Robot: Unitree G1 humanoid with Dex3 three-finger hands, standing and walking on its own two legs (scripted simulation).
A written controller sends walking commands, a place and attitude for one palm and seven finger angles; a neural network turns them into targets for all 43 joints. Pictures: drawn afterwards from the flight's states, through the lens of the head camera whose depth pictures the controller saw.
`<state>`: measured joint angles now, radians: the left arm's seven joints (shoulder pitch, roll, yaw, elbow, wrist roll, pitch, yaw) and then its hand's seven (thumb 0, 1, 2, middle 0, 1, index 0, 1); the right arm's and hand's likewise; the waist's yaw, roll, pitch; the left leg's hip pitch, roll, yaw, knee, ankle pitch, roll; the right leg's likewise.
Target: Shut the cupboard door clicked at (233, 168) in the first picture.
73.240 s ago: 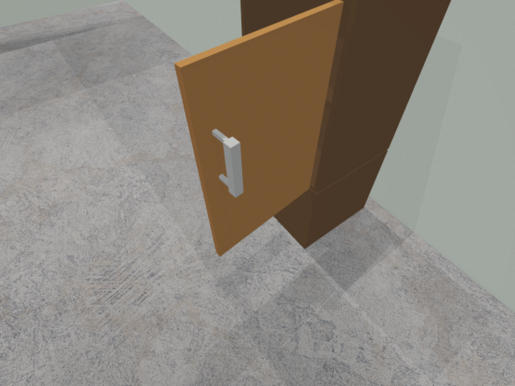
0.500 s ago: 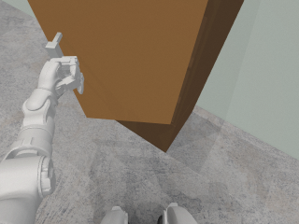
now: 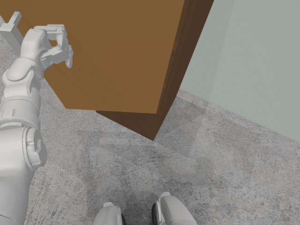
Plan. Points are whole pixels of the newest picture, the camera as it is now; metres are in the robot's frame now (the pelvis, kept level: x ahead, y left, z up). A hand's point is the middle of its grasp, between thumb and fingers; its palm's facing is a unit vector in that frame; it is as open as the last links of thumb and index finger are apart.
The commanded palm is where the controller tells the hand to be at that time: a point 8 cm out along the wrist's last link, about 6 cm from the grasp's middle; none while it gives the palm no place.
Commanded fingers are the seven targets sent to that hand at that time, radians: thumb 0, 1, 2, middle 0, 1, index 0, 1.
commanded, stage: push the door shut along its arc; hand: left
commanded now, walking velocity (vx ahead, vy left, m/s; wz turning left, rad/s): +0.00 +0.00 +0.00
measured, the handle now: (28, 46) +0.56 +0.23 +0.10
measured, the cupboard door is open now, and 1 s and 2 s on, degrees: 25 9 9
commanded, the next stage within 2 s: pull the fist back off the door in 0.60 s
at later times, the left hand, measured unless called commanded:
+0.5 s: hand (75, 42) +0.55 +0.12 +0.11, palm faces -0.35 -0.94 -0.01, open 3.5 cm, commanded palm +0.58 +0.14 +0.11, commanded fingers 0.00 0.90 0.90 -1.30 -1.50 -1.30 -1.50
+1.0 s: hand (98, 38) +0.59 +0.07 +0.09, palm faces +0.07 -0.99 -0.07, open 3.1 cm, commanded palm +0.55 +0.12 +0.11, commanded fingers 0.00 0.90 0.90 -1.30 -1.50 -1.30 -1.50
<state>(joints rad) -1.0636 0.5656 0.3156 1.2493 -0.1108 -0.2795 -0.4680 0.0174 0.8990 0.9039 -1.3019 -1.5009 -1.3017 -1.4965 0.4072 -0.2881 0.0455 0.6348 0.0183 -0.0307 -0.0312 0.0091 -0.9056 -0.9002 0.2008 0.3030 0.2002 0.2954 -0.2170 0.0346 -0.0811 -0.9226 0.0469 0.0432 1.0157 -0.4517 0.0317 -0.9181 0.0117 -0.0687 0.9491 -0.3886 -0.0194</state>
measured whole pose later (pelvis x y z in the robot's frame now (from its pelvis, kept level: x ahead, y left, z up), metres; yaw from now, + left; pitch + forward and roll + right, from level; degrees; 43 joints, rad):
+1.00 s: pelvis +0.01 -0.02 -0.01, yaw +0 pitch +26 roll -2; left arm -1.17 0.38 0.34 1.23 0.07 -0.29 0.12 0.02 0.90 0.92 -1.30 -1.50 -1.30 -1.50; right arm 0.48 -0.23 0.03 0.65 -0.08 -0.02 0.10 0.01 -0.91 -0.90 0.20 0.30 0.20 0.30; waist -0.25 0.07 -0.12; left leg -1.02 0.06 0.02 1.05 -0.48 0.01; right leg -1.02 0.02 -0.08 0.99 -0.42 -0.04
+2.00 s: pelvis +0.02 -0.01 +0.04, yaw +0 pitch +11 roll +0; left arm -0.46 0.21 0.22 0.71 -0.17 -0.29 -0.06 0.02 0.90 0.90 -1.30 -1.50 -1.30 -1.50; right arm 0.42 -0.25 -0.01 0.62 0.04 0.04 0.01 0.01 -0.91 -0.90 0.20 0.30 0.20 0.30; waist -0.07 0.05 -0.12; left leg -0.56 0.04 0.07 0.78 -0.40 0.01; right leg -0.59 0.02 -0.03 0.76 -0.36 -0.03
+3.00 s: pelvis +0.04 +0.00 +0.07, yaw +3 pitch -4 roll +0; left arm 0.50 0.35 0.35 -0.37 -0.07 -0.05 0.10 0.02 0.89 0.90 -0.32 -0.42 -0.32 -0.42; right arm 0.21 -0.24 0.01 0.63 0.02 -0.05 -0.07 0.02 -0.91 -0.90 0.20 0.30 0.20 0.30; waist 0.07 0.08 -0.01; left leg -0.08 -0.01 0.02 0.42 -0.27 0.02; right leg -0.08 -0.01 -0.08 0.40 -0.25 -0.01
